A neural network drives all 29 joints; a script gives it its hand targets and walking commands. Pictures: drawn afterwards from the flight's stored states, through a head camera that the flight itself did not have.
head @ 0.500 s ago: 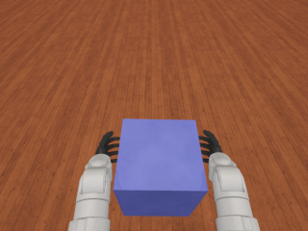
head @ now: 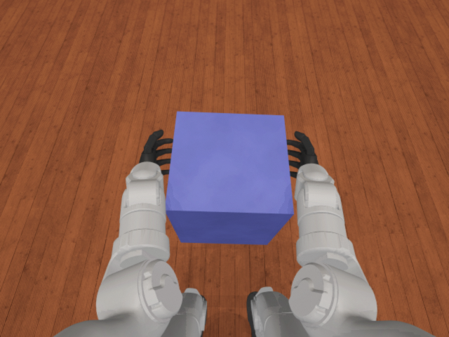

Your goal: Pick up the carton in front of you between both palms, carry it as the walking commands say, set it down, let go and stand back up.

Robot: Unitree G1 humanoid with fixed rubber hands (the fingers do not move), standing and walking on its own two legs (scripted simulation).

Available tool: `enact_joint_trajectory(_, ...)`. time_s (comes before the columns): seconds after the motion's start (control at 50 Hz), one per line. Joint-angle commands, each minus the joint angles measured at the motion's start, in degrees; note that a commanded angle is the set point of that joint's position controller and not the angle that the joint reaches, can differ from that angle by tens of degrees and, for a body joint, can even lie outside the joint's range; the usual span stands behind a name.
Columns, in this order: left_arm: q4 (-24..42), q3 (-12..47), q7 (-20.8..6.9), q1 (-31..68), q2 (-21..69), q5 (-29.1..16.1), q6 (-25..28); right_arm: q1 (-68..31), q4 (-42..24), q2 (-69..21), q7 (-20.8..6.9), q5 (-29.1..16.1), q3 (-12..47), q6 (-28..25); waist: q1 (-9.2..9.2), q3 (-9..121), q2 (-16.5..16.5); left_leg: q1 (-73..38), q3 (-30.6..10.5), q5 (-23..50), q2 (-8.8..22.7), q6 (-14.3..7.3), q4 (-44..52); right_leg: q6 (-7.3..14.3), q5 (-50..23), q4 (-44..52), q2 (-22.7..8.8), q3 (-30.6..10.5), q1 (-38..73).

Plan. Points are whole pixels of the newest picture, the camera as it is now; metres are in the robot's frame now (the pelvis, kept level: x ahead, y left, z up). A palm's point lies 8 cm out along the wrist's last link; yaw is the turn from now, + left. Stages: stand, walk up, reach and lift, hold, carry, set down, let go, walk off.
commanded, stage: set down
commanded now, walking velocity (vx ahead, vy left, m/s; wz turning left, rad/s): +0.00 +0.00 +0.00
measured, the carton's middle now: (227, 185) +0.39 +0.01 -0.10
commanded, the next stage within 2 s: none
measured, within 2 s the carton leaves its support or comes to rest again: rests again in 1.78 s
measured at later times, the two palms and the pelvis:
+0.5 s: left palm (167, 183) +0.44 +0.16 -0.20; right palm (280, 188) +0.43 -0.13 -0.20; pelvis +0.01 +0.01 -0.12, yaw -1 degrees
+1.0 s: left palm (174, 196) +0.47 +0.17 -0.36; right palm (267, 203) +0.45 -0.13 -0.36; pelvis -0.03 +0.01 -0.26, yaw -1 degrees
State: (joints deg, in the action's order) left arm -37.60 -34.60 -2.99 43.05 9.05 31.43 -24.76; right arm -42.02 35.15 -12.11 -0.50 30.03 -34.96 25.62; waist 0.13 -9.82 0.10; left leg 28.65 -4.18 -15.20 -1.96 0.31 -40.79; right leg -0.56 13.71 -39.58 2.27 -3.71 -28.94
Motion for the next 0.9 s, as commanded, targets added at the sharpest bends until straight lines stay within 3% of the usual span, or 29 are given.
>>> enact_joint_trajectory(0.0, -4.0, 17.31, -8.2, 25.02, 33.53, -7.88, 6.71, -25.07, 3.5, -34.28, -7.54, -7.47, 17.32, -6.92, -0.21, 24.66, -0.28, 3.61, 3.43, -1.34, -5.42, -1.4, 1.79, 0.49, 1.76, 0.94, 4.97, 2.87, 0.41)
enact_joint_trajectory(0.12, -0.59, 33.16, -10.11, 31.42, 44.42, -16.22, 15.3, -32.05, -0.6, -44.95, -8.55, -14.77, 33.59, -15.72, -0.59, 50.2, -1.0, 9.33, 3.4, 8.82, -6.25, 0.06, -9.35, -0.65, -9.05, -10.43, 6.15, 2.77, -5.32)
enact_joint_trajectory(0.18, 4.64, 42.3, -10.45, 33.54, 47.59, -20.89, 15.84, -34.8, -6.48, -48.5, -8.99, -19.49, 42.66, -16.33, -0.11, 69.14, -1.16, 9.49, 3.35, 16.56, -6.49, 0.6, -15.22, -1.07, -16.52, -17.21, 6.67, 3.25, -6.47)
enact_joint_trajectory(0.24, 7.27, 47.0, -10.35, 32.32, 49.3, -23.38, 14.22, -33.85, -8.89, -50.21, -9.35, -22.26, 47.23, -14.81, 0.1, 77.56, -1.37, 12.42, 3.25, 19.53, -6.47, 1.09, -19.45, -1.49, -17.73, -21.86, 7.06, 3.82, -12.21)
enact_joint_trajectory(0.36, 1.78, 44.1, -11.9, 27.8, 50.41, -22.0, 9.48, -30.61, -3.95, -50.85, -11.12, -21.8, 44.86, -10.25, 0.75, 68.87, -1.06, 25.68, 3.82, 12.09, -6.44, 1.06, -23.41, -1.95, -8.93, -25.81, 7.23, 4.45, -27.55)
enact_joint_trajectory(0.44, -1.87, 41.01, -12.09, 27.88, 48.84, -21.37, 9.13, -30.36, -0.7, -49.42, -10.82, -20.57, 41.3, -9.98, 0.53, 65.59, -0.96, 32.85, 3.77, 11.72, -6.59, 0.95, -26.56, -1.87, -8.09, -28.82, 7.25, 4.49, -35.07)
enact_joint_trajectory(0.62, -4.29, 40.09, -8.62, 32.5, 44.22, -23.14, 13.09, -34.73, 0.61, -45.34, -6.7, -22.08, 39.74, -14.11, 0.31, 71.98, -1.51, 42.38, 3.81, 13.42, -7.43, 1.48, -36.31, -2.96, -9.01, -38.44, 8.04, 5.21, -46.65)
enact_joint_trajectory(0.88, -5.36, 41.1, -6.64, 45.83, 38.75, -26.93, 12.63, -50.07, -1.04, -41.58, -2.29, -26.04, 40.39, -14.13, 0.77, 77.77, -1.53, 52.06, 5.98, 3.16, -7.81, 1.79, -48.23, -3.73, -0.26, -51.05, 9.06, 7.74, -53.44)
